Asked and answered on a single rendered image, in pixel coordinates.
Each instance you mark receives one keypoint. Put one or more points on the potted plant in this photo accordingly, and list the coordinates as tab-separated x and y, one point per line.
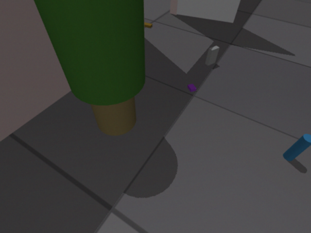
100	47

